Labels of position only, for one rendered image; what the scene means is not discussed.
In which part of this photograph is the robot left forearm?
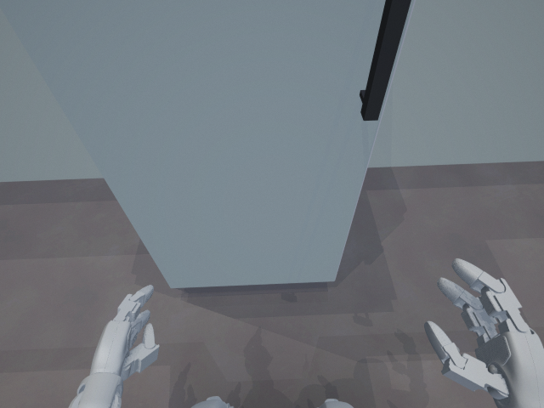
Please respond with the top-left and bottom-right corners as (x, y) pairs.
(69, 372), (123, 408)

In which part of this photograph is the left robot hand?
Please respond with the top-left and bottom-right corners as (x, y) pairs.
(89, 285), (159, 381)

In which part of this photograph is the right robot hand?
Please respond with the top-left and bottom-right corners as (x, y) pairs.
(424, 258), (544, 408)

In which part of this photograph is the handle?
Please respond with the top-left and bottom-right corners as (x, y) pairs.
(360, 0), (411, 121)

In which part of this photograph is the fridge door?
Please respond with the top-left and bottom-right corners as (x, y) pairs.
(0, 0), (414, 288)

